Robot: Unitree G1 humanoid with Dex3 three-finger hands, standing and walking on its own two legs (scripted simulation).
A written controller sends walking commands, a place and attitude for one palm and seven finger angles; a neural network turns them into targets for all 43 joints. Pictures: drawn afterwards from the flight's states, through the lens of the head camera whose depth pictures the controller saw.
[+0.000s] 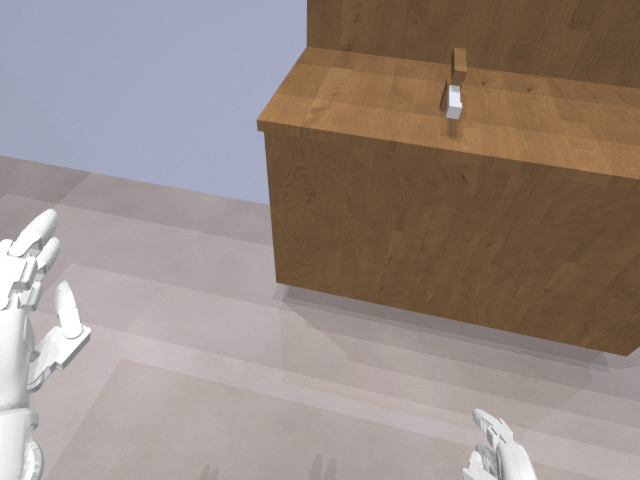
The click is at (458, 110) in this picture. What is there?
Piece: tap's lever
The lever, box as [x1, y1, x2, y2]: [446, 101, 461, 118]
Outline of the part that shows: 449,101 446,110 446,117 458,118 461,109 461,103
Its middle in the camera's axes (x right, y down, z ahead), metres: +0.30 -0.29 +0.87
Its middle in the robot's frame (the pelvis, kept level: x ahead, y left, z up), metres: +0.86 -0.25 +0.05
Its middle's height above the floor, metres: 0.83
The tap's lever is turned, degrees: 0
